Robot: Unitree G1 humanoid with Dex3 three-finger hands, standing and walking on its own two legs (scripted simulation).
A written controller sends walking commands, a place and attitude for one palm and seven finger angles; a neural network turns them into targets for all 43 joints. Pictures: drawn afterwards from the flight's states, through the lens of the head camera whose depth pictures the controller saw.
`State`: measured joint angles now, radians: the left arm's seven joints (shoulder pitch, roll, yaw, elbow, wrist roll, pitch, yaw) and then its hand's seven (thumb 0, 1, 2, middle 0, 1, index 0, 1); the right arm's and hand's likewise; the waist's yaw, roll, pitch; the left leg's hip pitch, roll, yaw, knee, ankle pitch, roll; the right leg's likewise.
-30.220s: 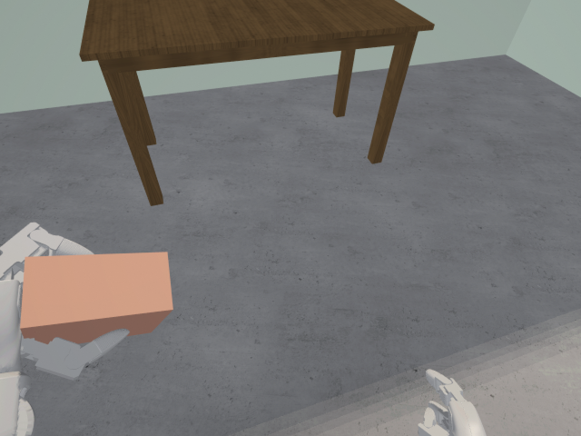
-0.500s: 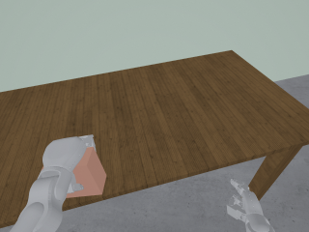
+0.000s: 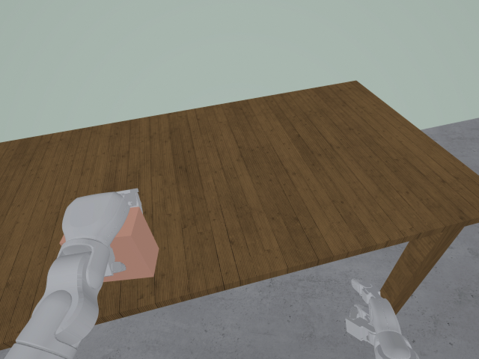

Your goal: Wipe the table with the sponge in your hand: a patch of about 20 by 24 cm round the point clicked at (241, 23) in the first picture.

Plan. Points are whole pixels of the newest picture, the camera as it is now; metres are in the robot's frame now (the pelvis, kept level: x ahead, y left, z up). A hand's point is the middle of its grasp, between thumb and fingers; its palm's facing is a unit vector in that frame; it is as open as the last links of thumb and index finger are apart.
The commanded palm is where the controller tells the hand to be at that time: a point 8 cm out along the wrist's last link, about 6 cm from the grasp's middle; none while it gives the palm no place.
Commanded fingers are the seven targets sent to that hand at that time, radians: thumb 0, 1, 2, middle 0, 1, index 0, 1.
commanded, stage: move the sponge above the wiping area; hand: left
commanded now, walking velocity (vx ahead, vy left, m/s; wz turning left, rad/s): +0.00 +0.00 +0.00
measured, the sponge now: (119, 252) +0.25 +0.27 +0.05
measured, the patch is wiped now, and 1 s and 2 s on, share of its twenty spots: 0.00 0.00 0.05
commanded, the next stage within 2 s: lower the sponge onto the table in 0.60 s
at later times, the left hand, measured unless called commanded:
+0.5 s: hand (95, 224) +0.25 +0.29 +0.12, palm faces +0.16 -0.04 -0.99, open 10.3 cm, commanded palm +0.22 +0.28 +0.18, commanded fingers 0.00 0.10 1.30 -1.20 -1.60 -1.20 -1.60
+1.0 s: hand (89, 216) +0.26 +0.30 +0.13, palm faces +0.19 -0.05 -0.98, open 10.3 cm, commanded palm +0.22 +0.27 +0.18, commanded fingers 0.00 0.10 1.30 -1.20 -1.60 -1.20 -1.60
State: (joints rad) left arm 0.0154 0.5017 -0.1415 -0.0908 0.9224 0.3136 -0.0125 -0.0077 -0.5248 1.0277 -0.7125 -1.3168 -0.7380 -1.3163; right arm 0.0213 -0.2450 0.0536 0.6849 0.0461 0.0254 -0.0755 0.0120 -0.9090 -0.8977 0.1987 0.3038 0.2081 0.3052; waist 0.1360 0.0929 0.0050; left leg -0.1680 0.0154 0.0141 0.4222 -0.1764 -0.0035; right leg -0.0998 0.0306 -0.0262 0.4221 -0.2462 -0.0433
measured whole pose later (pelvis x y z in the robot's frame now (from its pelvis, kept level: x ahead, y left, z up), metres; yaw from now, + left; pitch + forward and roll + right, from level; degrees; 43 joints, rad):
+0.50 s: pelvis +0.01 +0.00 +0.00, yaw +0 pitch -4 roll +0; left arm 0.06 0.53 -0.05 -0.13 0.90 0.31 0.06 -0.01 -0.52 1.03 -0.72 -1.32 -0.74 -1.32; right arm 0.03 -0.24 0.04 0.69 0.05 0.02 -0.06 0.01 -0.91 -0.90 0.20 0.30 0.20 0.30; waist 0.15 0.09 -0.01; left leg -0.16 0.02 0.02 0.44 -0.20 -0.01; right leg -0.09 0.04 -0.02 0.42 -0.25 -0.05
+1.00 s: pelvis -0.01 +0.00 +0.00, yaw +0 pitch -5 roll +0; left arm -0.07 0.50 -0.07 -0.03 0.89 0.40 0.06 -0.01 -0.52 1.03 -0.71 -1.32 -0.74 -1.32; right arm 0.00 -0.23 0.06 0.71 0.06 0.03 -0.06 0.01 -0.91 -0.90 0.20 0.30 0.20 0.30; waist 0.13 0.10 0.00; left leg -0.17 0.01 0.01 0.41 -0.16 0.00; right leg -0.10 0.03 -0.02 0.41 -0.23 -0.04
